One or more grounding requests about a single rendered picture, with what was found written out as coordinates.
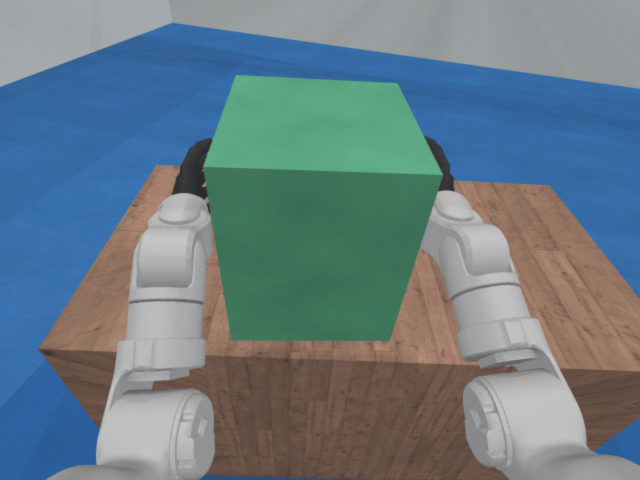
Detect pedestal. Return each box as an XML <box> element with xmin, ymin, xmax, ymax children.
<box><xmin>39</xmin><ymin>165</ymin><xmax>640</xmax><ymax>480</ymax></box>

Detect robot right upper arm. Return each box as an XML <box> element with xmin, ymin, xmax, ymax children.
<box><xmin>463</xmin><ymin>368</ymin><xmax>640</xmax><ymax>480</ymax></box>

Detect robot left forearm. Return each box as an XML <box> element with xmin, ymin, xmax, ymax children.
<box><xmin>96</xmin><ymin>193</ymin><xmax>213</xmax><ymax>464</ymax></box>

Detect right robot hand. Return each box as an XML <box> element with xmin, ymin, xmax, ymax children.
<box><xmin>424</xmin><ymin>136</ymin><xmax>455</xmax><ymax>192</ymax></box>

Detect left robot hand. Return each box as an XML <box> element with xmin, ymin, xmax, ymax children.
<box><xmin>172</xmin><ymin>138</ymin><xmax>212</xmax><ymax>213</ymax></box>

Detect robot right forearm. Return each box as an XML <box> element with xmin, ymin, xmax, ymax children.
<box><xmin>420</xmin><ymin>191</ymin><xmax>586</xmax><ymax>442</ymax></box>

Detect carton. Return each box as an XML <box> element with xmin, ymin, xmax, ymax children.
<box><xmin>203</xmin><ymin>75</ymin><xmax>443</xmax><ymax>341</ymax></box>

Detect robot left upper arm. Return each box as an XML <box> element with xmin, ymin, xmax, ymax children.
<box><xmin>46</xmin><ymin>388</ymin><xmax>215</xmax><ymax>480</ymax></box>

